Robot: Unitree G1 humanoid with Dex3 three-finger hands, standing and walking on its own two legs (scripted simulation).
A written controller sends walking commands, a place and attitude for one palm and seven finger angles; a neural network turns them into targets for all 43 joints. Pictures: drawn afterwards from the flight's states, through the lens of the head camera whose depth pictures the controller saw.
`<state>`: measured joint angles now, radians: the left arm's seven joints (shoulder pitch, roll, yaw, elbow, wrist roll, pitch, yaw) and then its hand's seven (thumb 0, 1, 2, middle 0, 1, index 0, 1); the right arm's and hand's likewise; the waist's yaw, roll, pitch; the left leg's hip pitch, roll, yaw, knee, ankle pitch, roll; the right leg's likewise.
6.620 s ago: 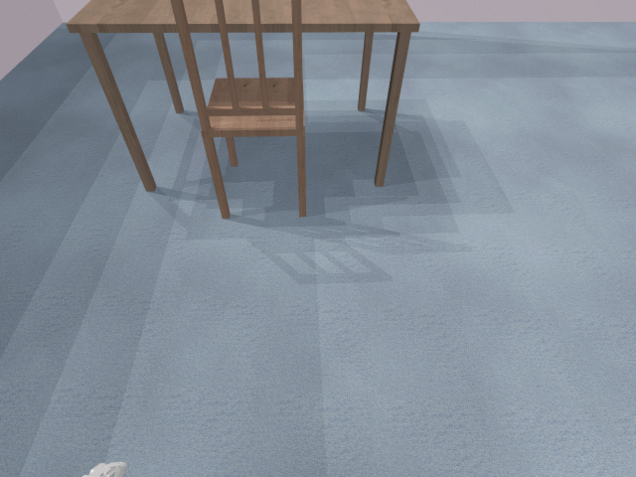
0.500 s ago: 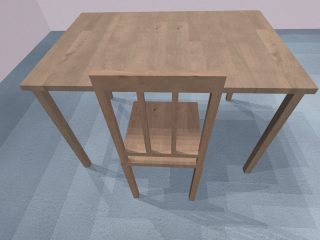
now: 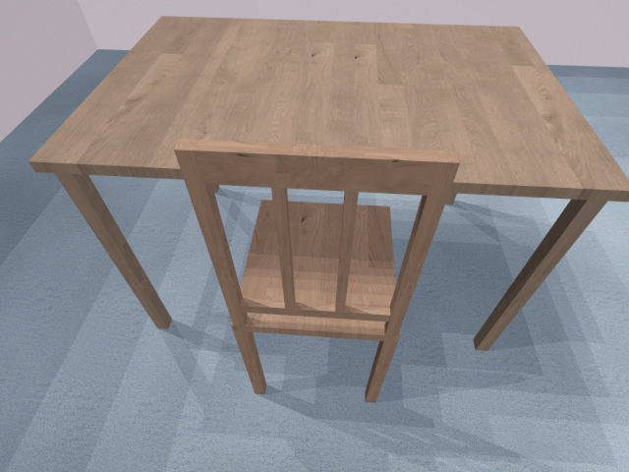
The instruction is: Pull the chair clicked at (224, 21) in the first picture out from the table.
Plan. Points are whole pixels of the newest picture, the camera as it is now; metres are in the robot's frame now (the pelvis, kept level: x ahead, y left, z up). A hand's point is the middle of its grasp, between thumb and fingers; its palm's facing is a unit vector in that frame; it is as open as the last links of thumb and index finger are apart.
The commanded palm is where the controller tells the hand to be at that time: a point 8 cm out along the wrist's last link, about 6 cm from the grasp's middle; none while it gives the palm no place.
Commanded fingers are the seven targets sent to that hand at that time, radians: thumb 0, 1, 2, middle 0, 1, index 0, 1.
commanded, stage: come to a stop and stand still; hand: left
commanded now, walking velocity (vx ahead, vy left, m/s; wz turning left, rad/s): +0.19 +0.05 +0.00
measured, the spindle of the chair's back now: (285, 255) +0.47 +0.09 -0.06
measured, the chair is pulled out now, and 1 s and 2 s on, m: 0.00 0.00 0.00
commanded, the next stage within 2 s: look again from close up in 0.94 s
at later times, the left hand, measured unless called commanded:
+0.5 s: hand out of the picture +0.04 +0.19 -0.17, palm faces +0.03 -0.97 -0.25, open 7.4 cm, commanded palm none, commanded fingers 0.00 0.90 0.90 -0.20 -0.30 -0.20 -0.30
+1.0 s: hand out of the picture -0.04 +0.19 -0.16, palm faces +0.03 -0.98 -0.21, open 7.4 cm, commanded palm none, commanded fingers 0.00 0.90 0.90 -0.20 -0.30 -0.20 -0.30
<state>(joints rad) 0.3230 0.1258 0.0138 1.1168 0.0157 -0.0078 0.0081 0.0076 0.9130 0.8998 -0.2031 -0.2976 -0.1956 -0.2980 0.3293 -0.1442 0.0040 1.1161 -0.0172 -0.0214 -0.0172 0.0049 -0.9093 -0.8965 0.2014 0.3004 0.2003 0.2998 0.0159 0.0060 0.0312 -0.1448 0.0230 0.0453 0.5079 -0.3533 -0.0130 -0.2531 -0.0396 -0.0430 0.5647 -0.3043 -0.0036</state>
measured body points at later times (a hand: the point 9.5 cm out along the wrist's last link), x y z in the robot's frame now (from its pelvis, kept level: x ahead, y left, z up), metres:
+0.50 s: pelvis +0.00 +0.00 +0.00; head +0.02 -0.01 +0.45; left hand +0.04 +0.24 -0.15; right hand +0.03 -0.23 -0.16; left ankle -0.03 +0.13 -0.73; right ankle +0.00 -0.12 -0.73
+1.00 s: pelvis -0.02 +0.01 +0.00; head -0.01 +0.00 +0.45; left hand -0.04 +0.24 -0.15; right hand -0.04 -0.21 -0.16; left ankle -0.03 +0.13 -0.73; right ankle +0.00 -0.12 -0.73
